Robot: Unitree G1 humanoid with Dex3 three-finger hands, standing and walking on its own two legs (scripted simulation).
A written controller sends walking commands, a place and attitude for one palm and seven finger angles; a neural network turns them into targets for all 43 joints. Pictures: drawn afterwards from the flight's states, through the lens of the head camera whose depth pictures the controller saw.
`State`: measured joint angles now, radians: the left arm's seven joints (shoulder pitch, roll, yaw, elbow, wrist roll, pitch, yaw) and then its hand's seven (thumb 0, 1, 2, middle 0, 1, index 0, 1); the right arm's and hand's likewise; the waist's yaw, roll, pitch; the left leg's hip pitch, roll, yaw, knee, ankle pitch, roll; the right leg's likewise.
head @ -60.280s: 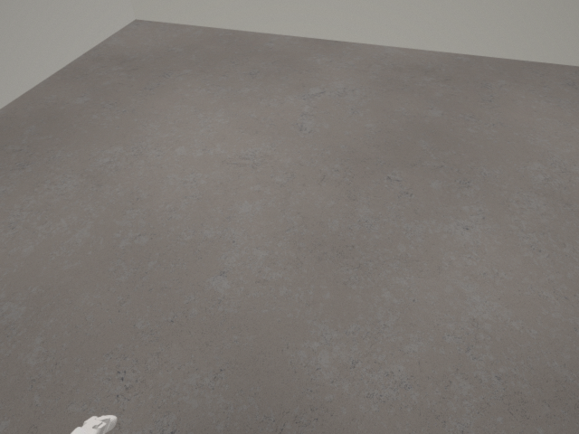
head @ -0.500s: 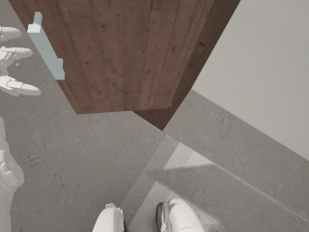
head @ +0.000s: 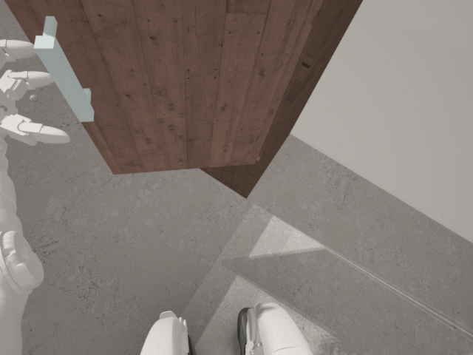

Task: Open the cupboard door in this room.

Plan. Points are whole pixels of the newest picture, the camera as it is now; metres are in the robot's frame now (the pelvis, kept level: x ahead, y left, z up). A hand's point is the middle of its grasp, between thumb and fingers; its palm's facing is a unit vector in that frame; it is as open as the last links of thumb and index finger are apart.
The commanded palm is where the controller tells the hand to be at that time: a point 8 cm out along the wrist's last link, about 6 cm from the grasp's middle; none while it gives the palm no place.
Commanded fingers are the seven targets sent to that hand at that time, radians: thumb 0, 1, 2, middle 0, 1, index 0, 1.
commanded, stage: slide the fingers in behind the handle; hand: left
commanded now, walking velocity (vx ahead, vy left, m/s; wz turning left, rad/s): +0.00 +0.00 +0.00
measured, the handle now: (70, 74) +0.54 +0.23 +0.07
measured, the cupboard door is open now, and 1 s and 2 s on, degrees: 41 40 40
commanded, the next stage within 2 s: close the thumb around the handle in 1.16 s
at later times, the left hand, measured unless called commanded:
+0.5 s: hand (62, 104) +0.49 +0.23 +0.07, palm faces +0.03 -1.00 -0.02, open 14.5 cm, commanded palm +0.47 +0.25 +0.07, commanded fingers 0.00 -0.50 0.30 -0.30 -1.20 -0.30 -1.20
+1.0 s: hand (86, 95) +0.50 +0.20 +0.07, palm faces +0.07 -1.00 -0.03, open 14.0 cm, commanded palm +0.47 +0.24 +0.07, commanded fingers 0.00 -0.50 0.30 -0.30 -1.20 -0.30 -1.20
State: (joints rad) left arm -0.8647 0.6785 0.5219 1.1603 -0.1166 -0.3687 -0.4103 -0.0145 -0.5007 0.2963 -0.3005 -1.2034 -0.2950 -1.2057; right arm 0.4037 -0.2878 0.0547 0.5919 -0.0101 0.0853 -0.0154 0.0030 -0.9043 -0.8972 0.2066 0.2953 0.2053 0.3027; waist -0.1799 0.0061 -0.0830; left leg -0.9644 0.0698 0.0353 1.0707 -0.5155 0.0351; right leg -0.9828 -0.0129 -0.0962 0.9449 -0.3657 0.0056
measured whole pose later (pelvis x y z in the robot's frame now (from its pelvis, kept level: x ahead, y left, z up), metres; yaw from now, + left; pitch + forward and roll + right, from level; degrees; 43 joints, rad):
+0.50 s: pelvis +0.01 +0.00 +0.01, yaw +2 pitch +22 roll -4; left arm -0.84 0.51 0.36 1.11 -0.13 -0.40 -0.31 -0.01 -0.50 0.30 -0.30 -1.20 -0.19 -1.18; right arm 0.37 -0.26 0.04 0.65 -0.02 0.07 0.00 0.00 -0.90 -0.90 0.21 0.30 0.21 0.30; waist -0.13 0.02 -0.10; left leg -0.91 0.05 0.01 1.04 -0.51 0.03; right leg -0.92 -0.03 -0.12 0.93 -0.38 0.00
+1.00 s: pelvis +0.00 -0.02 +0.00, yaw +1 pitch +22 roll -2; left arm -0.89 0.53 0.44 1.16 -0.10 -0.41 -0.26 -0.01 -0.50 0.30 -0.30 -1.20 -0.29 -1.21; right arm 0.39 -0.28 0.04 0.62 -0.01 0.05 -0.01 0.00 -0.91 -0.90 0.21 0.30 0.20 0.30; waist -0.17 0.02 -0.09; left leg -0.94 0.06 0.04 1.05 -0.50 0.01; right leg -0.99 -0.02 -0.09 0.97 -0.38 -0.02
